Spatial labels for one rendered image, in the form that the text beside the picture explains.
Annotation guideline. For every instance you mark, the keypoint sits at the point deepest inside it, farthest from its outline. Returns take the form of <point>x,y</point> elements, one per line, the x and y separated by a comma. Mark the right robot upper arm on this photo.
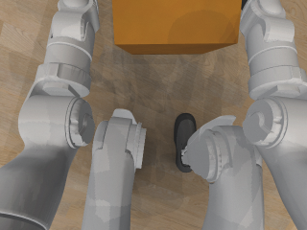
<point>277,126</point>

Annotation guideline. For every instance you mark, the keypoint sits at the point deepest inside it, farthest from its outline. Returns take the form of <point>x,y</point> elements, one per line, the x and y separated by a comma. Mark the carton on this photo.
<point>175,27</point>

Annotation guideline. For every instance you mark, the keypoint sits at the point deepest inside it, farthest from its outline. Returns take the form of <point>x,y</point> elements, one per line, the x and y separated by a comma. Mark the robot right shin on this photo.
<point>189,153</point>

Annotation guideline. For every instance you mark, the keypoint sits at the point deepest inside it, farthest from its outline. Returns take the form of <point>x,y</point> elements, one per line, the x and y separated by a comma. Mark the left robot upper arm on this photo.
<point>52,128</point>

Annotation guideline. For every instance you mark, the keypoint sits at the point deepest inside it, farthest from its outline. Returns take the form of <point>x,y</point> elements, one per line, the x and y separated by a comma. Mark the robot right forearm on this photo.
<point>272,54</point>

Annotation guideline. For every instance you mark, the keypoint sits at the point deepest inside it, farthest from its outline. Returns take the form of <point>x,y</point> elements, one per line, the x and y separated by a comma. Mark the robot left forearm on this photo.
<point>69,51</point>

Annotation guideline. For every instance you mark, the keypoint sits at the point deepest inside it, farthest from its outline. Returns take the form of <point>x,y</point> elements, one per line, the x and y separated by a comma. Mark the robot shin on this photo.
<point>189,153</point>
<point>100,132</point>

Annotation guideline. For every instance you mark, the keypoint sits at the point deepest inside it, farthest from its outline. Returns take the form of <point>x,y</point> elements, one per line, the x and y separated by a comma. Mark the robot left shin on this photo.
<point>100,132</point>

